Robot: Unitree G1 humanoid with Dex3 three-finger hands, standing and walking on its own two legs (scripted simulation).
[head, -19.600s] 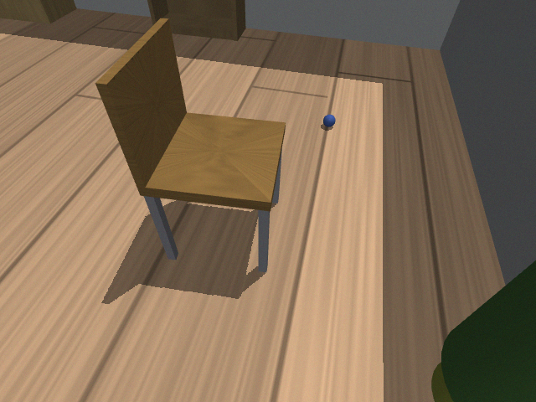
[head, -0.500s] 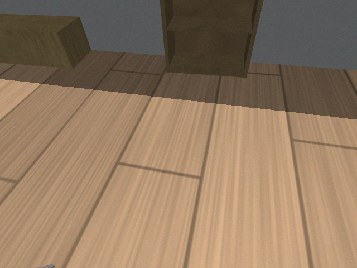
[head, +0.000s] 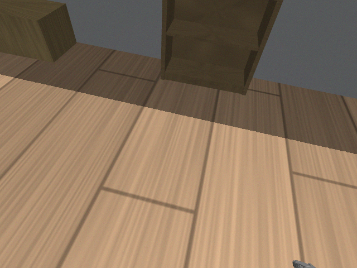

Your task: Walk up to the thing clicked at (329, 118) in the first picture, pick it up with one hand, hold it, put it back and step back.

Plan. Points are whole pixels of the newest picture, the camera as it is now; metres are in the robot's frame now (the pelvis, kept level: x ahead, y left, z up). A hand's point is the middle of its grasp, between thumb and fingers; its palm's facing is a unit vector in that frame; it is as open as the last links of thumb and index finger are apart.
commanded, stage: walk up
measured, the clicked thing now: out of the picture +0.36 -1.37 -0.72
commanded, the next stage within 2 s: none
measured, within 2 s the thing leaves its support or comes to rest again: neither
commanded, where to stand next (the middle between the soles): +0.71 -0.01 m, yaw -1 degrees
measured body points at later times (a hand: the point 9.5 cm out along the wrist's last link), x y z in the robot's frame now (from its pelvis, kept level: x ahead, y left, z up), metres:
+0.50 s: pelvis +0.21 -0.04 +0.01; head +0.22 -0.07 +0.45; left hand +0.31 +0.27 -0.08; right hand +0.25 -0.36 -0.13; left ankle +0.22 +0.11 -0.66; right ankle +0.26 -0.15 -0.73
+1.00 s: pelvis +0.40 +0.01 +0.01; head +0.42 +0.02 +0.46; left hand +0.46 +0.33 -0.12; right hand +0.46 -0.32 -0.09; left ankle +0.41 +0.12 -0.73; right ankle +0.46 -0.15 -0.68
